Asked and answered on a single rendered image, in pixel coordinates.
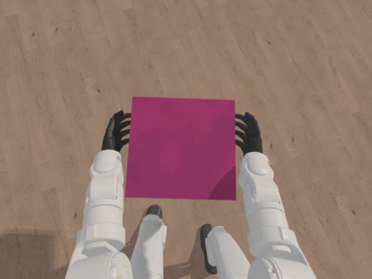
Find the robot left forearm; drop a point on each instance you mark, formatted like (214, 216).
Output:
(102, 229)

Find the right robot upper arm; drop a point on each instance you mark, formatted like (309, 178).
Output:
(268, 267)

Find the robot right hand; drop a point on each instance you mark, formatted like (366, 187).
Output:
(252, 141)

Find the robot left hand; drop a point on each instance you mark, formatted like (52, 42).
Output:
(112, 138)

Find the robot right forearm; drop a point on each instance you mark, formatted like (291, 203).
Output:
(269, 234)

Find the left robot upper arm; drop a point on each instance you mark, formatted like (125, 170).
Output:
(109, 265)

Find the carton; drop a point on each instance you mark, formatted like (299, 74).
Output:
(181, 148)

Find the right robot thigh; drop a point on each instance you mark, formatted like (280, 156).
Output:
(223, 251)

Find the robot left foot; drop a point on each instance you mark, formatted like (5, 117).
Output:
(155, 209)

